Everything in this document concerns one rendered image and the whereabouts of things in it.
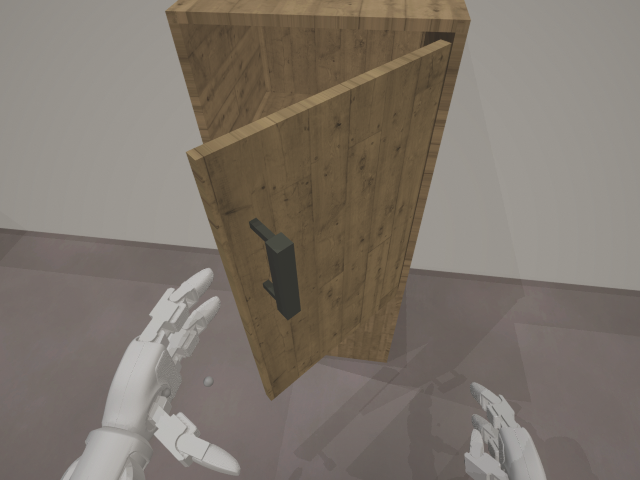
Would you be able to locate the handle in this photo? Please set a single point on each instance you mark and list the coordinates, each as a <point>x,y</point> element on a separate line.
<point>281,257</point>

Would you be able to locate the robot right hand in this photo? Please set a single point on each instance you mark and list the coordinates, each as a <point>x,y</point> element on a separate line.
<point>511,446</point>

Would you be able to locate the robot left forearm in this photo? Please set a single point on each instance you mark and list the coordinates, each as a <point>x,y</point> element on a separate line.
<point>111,454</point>

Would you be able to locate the cupboard door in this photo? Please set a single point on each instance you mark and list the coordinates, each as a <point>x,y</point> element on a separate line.
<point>338,174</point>

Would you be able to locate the robot left hand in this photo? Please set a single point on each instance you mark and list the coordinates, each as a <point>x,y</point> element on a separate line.
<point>151,363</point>

